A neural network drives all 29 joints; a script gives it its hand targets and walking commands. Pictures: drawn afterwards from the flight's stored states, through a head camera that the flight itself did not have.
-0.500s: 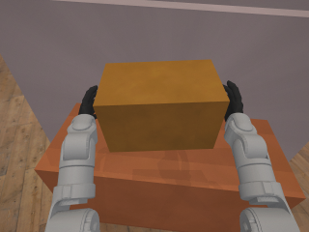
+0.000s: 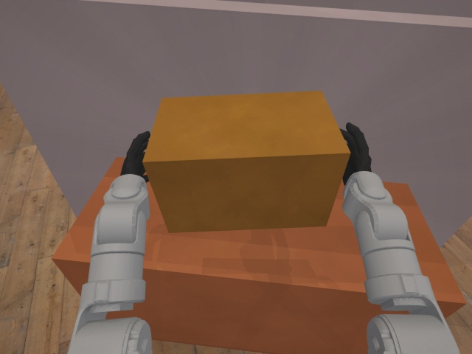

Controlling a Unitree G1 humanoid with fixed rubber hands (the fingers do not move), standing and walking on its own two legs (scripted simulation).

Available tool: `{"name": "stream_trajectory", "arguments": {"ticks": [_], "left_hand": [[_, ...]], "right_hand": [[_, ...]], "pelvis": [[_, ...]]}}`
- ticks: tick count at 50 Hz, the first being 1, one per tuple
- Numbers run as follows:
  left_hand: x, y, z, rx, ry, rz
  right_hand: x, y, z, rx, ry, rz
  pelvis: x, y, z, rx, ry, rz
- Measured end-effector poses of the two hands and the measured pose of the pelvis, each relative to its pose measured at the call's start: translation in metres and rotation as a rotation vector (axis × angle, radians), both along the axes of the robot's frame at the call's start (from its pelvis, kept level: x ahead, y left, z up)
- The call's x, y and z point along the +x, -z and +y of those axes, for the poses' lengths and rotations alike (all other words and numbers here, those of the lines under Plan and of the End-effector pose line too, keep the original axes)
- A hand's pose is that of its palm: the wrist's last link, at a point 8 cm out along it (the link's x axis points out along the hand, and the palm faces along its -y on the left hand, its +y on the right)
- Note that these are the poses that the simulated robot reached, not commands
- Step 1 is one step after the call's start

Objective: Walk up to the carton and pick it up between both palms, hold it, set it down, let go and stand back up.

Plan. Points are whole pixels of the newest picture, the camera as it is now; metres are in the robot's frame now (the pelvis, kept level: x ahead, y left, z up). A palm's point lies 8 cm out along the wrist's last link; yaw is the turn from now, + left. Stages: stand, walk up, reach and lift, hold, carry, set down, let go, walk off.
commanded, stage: hold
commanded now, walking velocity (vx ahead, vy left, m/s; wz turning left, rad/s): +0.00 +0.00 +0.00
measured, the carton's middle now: (244, 162) +0.39 +0.00 +0.15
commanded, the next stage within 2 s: none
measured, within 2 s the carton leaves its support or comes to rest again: neither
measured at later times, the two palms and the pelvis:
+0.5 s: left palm (134, 172) +0.35 +0.18 +0.16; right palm (357, 171) +0.36 -0.18 +0.17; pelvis +0.00 +0.00 +0.00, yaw +0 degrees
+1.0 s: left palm (135, 172) +0.36 +0.18 +0.16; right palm (355, 170) +0.36 -0.18 +0.17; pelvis +0.00 +0.00 +0.00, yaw +0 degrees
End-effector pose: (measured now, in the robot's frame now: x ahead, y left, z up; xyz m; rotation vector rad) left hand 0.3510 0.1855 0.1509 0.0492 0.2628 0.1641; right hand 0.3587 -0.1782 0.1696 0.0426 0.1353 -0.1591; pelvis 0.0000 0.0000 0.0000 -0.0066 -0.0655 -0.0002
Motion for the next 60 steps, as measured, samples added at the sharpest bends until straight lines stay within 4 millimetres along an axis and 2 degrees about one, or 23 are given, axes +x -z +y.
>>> {"name": "stream_trajectory", "arguments": {"ticks": [8,24,35,53,60], "left_hand": [[-0.004,-0.002,-0.001,0.009,0.0,-0.017],[0.001,-0.01,-0.001,0.015,0.005,-0.012],[0.0,0.0,0.0,0.002,-0.001,0.006],[0.007,-0.008,-0.001,0.017,0.007,0.002],[0.005,-0.01,0.0,0.018,0.0,-0.017]], "right_hand": [[-0.004,-0.001,-0.001,0.018,0.001,-0.018],[-0.002,-0.003,-0.002,0.024,0.01,-0.014],[0.0,0.0,0.001,-0.001,0.001,0.002],[0.003,-0.001,-0.001,0.019,0.015,-0.003],[0.004,-0.004,0.0,0.016,0.005,-0.022]], "pelvis": [[-0.002,0.0,-0.001,-0.003,-0.008,-0.005],[-0.004,0.0,0.001,0.0,-0.003,0.0],[-0.003,0.0,0.0,0.001,-0.006,-0.003],[-0.001,0.0,0.002,0.001,-0.001,-0.002],[0.002,0.0,0.003,-0.002,-0.004,-0.005]]}}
